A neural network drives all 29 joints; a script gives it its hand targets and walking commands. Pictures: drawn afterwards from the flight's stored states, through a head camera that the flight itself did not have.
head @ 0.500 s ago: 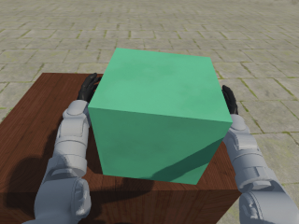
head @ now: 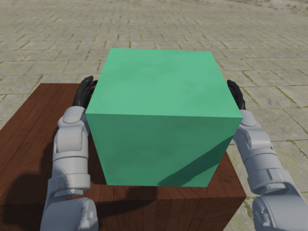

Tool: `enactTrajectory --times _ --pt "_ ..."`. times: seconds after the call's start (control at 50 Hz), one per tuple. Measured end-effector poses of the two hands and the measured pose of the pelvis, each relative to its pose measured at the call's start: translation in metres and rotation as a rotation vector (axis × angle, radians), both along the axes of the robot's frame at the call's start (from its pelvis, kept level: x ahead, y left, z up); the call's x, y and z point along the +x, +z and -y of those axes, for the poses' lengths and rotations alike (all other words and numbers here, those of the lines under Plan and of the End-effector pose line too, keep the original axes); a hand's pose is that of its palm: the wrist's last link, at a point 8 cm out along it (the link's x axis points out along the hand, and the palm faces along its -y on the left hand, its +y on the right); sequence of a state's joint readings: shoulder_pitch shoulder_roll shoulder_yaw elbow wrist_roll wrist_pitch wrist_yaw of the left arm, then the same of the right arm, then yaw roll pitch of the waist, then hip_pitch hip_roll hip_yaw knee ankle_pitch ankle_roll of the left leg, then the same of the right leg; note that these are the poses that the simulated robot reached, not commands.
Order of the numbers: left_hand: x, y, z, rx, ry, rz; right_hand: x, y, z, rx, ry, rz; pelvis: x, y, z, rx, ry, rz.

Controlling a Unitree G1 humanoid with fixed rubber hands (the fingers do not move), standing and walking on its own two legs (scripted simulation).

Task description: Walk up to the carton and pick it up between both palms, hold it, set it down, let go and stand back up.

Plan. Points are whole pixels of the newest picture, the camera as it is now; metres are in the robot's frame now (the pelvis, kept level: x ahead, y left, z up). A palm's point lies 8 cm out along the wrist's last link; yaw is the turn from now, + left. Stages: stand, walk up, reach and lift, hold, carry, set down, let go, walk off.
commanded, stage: reach and lift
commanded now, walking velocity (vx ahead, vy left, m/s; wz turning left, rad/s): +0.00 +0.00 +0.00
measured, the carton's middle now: (159, 118) +0.42 +0.00 +0.12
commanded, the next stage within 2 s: hold in 1.46 s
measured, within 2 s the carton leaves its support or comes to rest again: neither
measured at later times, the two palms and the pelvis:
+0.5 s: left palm (69, 105) +0.34 +0.21 +0.23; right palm (237, 98) +0.35 -0.18 +0.24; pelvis -0.02 +0.01 +0.00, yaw -1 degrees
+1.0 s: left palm (68, 97) +0.35 +0.21 +0.24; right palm (239, 84) +0.36 -0.18 +0.27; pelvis -0.01 +0.00 +0.00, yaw -1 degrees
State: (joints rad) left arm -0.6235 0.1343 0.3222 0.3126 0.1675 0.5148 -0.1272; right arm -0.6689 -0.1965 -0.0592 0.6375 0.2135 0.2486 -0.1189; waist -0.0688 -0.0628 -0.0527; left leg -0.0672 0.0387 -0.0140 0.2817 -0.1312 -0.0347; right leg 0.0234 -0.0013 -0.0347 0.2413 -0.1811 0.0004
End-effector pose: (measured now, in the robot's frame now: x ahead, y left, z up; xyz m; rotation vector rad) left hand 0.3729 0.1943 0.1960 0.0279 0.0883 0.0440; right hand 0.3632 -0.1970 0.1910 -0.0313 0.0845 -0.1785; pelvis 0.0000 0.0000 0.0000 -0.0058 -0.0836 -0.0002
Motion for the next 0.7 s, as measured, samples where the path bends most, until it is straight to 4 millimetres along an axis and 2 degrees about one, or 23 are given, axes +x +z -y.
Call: enactTrajectory --times 0.34,0.52,0.7 --pt "-0.032 0.021 -0.017 -0.009 0.058 0.001 -0.012 0.031 -0.016 0.018 0.052 0.012 -0.014 0.000 -0.008 -0.001 -0.006 0.014" --pt "-0.033 0.031 -0.015 -0.018 0.058 -0.025 -0.013 0.048 -0.014 0.030 0.058 -0.009 -0.023 0.000 -0.007 0.000 -0.010 -0.001" --pt "-0.030 0.040 -0.011 -0.022 0.060 -0.035 -0.010 0.061 -0.011 0.022 0.056 -0.017 -0.022 0.000 -0.005 0.000 -0.017 -0.016"
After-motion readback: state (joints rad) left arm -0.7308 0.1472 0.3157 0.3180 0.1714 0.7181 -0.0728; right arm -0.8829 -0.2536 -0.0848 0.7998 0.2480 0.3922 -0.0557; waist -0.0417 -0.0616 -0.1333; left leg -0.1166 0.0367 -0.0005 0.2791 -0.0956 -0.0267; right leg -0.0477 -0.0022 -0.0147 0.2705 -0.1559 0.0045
